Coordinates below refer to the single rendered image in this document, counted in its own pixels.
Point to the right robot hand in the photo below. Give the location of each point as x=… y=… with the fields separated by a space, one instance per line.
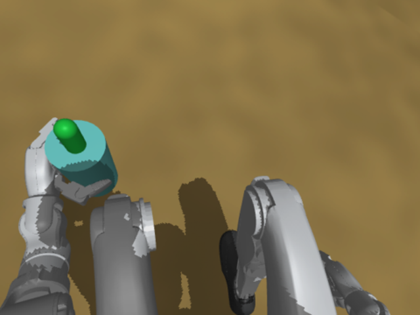
x=341 y=281

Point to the bottle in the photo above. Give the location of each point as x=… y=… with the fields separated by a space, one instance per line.
x=78 y=149

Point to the left robot arm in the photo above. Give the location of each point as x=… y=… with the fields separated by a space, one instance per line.
x=42 y=286

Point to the left robot hand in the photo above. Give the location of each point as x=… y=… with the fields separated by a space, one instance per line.
x=42 y=177

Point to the right robot foot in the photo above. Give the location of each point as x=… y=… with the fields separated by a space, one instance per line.
x=229 y=261

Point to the right robot arm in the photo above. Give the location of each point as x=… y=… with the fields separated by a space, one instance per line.
x=364 y=303

